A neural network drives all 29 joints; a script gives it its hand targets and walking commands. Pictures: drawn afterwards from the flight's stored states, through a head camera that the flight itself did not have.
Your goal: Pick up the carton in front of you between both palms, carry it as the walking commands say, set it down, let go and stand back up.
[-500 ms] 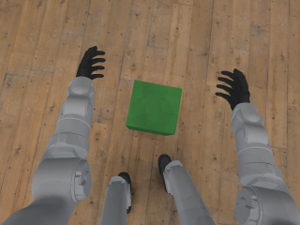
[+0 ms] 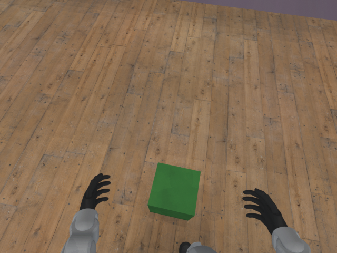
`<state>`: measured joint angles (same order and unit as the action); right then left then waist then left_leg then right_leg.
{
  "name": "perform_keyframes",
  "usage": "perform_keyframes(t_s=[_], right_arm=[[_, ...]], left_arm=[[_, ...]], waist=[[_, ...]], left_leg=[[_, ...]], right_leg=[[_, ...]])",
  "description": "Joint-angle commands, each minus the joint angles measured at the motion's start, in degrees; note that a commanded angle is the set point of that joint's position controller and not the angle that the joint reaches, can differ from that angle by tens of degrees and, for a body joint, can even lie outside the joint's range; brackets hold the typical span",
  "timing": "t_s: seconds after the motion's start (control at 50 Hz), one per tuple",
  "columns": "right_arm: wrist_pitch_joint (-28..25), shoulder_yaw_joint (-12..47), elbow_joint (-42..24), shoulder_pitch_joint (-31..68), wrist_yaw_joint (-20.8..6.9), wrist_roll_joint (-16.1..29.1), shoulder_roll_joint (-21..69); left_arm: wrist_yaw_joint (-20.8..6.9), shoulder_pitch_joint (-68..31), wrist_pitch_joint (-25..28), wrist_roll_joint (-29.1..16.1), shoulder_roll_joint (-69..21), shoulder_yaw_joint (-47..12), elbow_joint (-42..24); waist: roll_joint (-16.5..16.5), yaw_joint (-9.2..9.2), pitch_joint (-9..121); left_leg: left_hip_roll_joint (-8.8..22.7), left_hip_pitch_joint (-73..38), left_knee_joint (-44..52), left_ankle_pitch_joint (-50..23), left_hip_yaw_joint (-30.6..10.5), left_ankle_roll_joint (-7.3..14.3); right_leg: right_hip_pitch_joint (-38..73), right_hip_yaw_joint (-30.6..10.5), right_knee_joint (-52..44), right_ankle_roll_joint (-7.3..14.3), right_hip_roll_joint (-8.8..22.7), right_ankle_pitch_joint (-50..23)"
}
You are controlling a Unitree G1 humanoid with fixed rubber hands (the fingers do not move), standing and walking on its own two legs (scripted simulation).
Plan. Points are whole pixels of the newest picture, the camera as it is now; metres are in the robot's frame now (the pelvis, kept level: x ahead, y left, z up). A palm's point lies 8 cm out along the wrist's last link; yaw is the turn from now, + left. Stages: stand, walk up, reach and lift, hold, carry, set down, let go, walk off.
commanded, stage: let go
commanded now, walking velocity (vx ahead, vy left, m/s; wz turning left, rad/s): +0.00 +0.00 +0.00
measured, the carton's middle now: (173, 193) +0.38 -0.06 -0.63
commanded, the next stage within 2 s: stand in 0.74 s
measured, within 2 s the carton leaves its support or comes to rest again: neither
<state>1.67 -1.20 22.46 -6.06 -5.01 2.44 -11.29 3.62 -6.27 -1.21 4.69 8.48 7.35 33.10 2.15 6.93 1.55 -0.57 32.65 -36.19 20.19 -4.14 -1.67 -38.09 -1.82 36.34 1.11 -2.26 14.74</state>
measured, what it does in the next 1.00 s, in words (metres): stands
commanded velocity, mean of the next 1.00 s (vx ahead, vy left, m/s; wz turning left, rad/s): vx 0.00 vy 0.00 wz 0.00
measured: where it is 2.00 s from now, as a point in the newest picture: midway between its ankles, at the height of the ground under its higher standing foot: outside the picture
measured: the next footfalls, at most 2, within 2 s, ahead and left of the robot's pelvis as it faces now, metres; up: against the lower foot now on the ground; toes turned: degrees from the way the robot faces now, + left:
none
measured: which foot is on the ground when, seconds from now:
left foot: down 0.00-1.00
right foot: down 0.00-1.00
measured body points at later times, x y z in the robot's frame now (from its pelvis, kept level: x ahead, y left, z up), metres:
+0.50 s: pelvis +0.01 +0.04 +0.02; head +0.03 +0.04 +0.47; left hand +0.18 +0.27 -0.06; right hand +0.19 -0.20 -0.05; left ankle -0.04 +0.14 -0.72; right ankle +0.02 -0.10 -0.72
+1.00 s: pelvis +0.01 +0.01 +0.01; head +0.01 -0.02 +0.46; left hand +0.13 +0.29 -0.07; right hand +0.15 -0.27 -0.09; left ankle -0.04 +0.14 -0.72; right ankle +0.02 -0.10 -0.72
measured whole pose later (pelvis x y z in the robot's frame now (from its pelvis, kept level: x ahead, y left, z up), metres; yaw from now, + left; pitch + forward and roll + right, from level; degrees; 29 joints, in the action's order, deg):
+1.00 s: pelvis +0.01 +0.01 +0.01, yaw +0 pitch -1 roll +0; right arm 0.3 -4.1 36.6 -13.2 0.2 -1.4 -17.5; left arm 1.0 12.5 0.2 2.0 15.6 5.1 40.6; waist -3.8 -0.4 -0.9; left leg -0.3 8.6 -30.5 20.5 -4.1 -1.1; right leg -14.2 -1.4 31.5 1.1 -2.1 15.9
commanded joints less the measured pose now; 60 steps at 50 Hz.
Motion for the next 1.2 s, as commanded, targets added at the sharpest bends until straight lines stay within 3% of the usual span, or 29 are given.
perform_keyframes(t_s=[0.0,0.14,0.26,0.42,0.46,0.58,0.72,0.74,0.82,0.88,1.02,1.18], right_arm=[[-1.4,-0.4,-6.4,-3.0,0.7,0.6,-5.1],[-1.1,-1.4,-4.0,-4.7,0.8,0.1,-6.1],[0.6,-3.1,-2.1,-7.1,1.2,-1.9,-6.9],[3.7,-4.3,-2.3,-5.7,0.9,-3.5,-7.1],[7.2,-4.1,-4.8,-4.6,2.8,-4.4,-8.6],[9.4,-2.9,-5.3,-4.1,3.8,-3.7,-7.8],[11.1,-2.1,-7.2,-3.6,4.3,-3.2,-7.6],[5.7,-4.7,1.4,-1.5,4.8,-2.2,-12.5],[-0.9,-4.5,5.1,-3.6,4.7,-3.5,-10.5],[-2.1,-4.4,7.5,-3.9,4.8,-3.7,-11.1],[-3.0,-4.1,11.8,-5.8,6.1,-3.9,-12.4],[-3.0,-3.5,15.2,-7.2,6.8,-3.7,-13.2]], left_arm=[[-0.7,3.3,1.8,-0.3,4.8,0.3,-6.0],[-3.2,11.5,1.4,-1.6,5.4,-1.5,-9.0],[-5.4,16.2,-0.3,-4.0,6.2,-4.0,-11.8],[-7.0,15.5,-3.4,-5.0,7.2,-4.9,-14.2],[-5.3,17.7,-1.7,-5.6,7.4,-5.2,-11.7],[-4.7,16.9,-2.9,-5.2,8.1,-5.0,-11.6],[-5.2,17.2,-4.3,-4.6,8.3,-4.1,-11.7],[-3.4,18.4,-2.3,-2.6,13.7,-1.0,-1.5],[-2.4,16.6,1.2,-2.4,13.3,-0.7,0.2],[-2.7,15.3,2.1,-2.6,13.1,-0.8,1.6],[-2.1,16.4,2.9,-2.9,14.4,-0.8,5.0],[-1.9,16.9,2.8,-3.1,15.5,-1.1,7.9]], waist=[[-0.5,-2.43,19.0],[-5.8,-5.51,9.3],[-4.6,-5.82,4.0],[-3.3,-5.68,-3.0],[-4.2,-6.22,-0.3],[-5.0,-6.81,-2.6],[-3.4,-7.24,-3.4],[-9.4,-8.42,-0.7],[-3.6,-7.35,-2.1],[-1.0,-6.96,-1.9],[-0.7,-7.19,-0.2],[-1.3,-7.28,-0.8]], left_leg=[[-3.6,-0.5,7.4,-12.1,3.6,1.3],[-2.0,-15.5,12.5,-18.6,2.6,-0.1],[-0.8,-21.2,15.6,-23.0,1.6,-0.4],[0.0,-20.5,17.8,-18.2,1.6,0.1],[0.1,-23.8,14.3,-25.8,1.5,-0.8],[-0.1,-21.5,14.2,-22.8,1.9,-0.3],[-1.0,-20.0,14.4,-16.3,2.9,1.1],[0.7,-20.1,11.2,-10.7,2.3,0.4],[1.8,-20.8,10.9,-3.7,-0.5,1.3],[1.8,-21.9,9.7,-7.0,-0.6,1.5],[2.5,-22.8,9.4,-11.5,-1.4,1.2],[3.0,-22.6,10.0,-12.1,-1.8,1.0]], right_leg=[[35.3,-2.0,-3.1,-3.8,1.2,-32.9],[32.4,0.6,-9.6,-2.9,-0.7,-22.5],[34.2,1.8,-12.0,-2.1,-1.9,-19.9],[37.7,2.6,-12.5,-2.0,-2.2,-13.9],[34.2,3.1,-10.3,-2.1,-3.2,-11.0],[33.8,2.4,-10.0,-2.1,-2.8,-11.0],[36.0,1.6,-10.5,-2.3,-2.1,-11.2],[29.0,-0.2,-9.4,-1.5,2.8,-10.4],[23.7,-2.0,-11.4,-0.5,3.4,-1.3],[22.8,-3.1,-12.2,-0.3,4.0,-2.6],[25.8,-3.8,-10.9,-0.1,5.0,-10.3],[27.3,-4.5,-11.1,0.1,5.8,-12.4]])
